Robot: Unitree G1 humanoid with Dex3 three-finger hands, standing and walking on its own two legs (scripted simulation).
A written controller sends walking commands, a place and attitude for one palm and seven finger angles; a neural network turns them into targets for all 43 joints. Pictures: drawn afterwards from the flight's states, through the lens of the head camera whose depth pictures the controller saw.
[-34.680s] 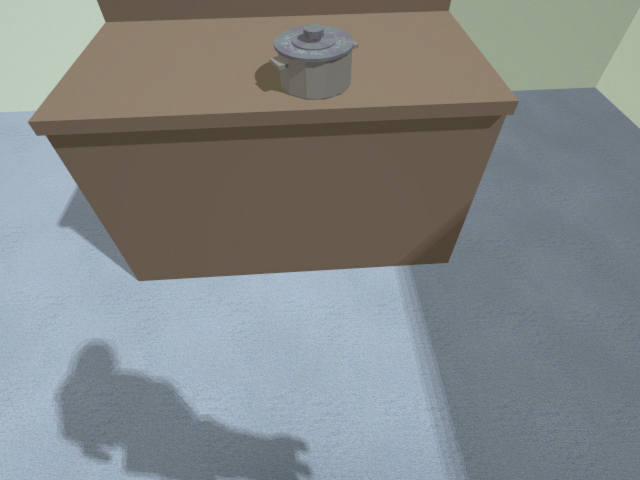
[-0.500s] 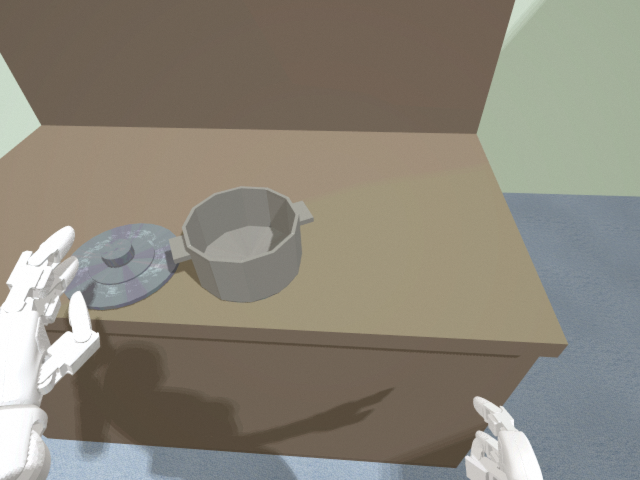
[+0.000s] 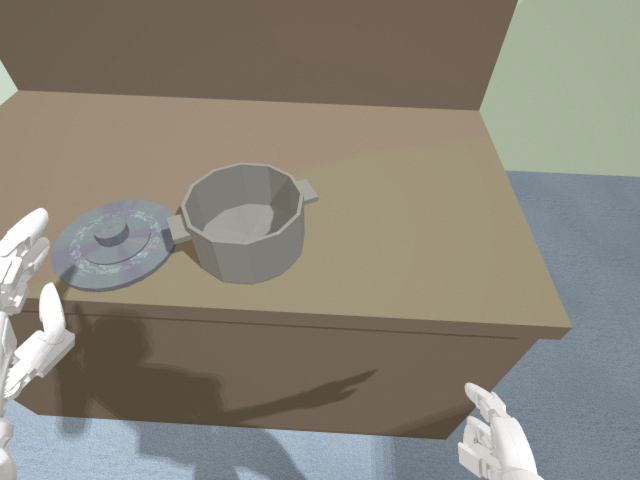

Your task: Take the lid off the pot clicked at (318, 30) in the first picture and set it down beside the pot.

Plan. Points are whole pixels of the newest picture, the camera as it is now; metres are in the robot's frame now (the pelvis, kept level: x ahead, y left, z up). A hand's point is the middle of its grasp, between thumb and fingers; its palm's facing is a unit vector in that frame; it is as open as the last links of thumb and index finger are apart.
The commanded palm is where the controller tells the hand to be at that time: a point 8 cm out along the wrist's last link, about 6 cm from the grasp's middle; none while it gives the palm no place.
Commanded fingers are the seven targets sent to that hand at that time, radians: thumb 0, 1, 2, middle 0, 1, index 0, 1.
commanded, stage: step back with the hand held close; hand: left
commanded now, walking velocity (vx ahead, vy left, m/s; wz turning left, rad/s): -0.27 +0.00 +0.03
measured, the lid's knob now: (111, 230) +0.46 +0.41 -0.01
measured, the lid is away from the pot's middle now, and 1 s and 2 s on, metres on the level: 0.23 0.23 0.23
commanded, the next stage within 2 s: stop stepping back and stand still in 1.40 s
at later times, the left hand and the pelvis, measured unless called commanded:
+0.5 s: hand (36, 405) +0.14 +0.25 +0.15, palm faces +0.34 -0.83 -0.43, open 7.4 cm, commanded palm +0.07 +0.30 +0.17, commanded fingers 0.00 0.90 0.90 -0.20 -0.30 -0.20 -0.30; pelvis -0.05 +0.02 -0.02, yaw +1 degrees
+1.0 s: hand (12, 475) +0.09 +0.24 +0.15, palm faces +0.28 -0.85 -0.46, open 7.4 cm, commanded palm +0.03 +0.29 +0.17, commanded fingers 0.00 0.90 0.90 -0.20 -0.30 -0.20 -0.30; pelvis -0.10 +0.01 -0.02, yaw +0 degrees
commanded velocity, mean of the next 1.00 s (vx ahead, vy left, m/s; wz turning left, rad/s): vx -0.32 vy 0.00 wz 0.03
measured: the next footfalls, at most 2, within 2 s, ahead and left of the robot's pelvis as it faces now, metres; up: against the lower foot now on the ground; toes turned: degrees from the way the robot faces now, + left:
right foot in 0.74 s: -0.04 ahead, -0.12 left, +0.00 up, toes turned -2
right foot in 1.44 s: -0.18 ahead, -0.11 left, +0.00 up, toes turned -5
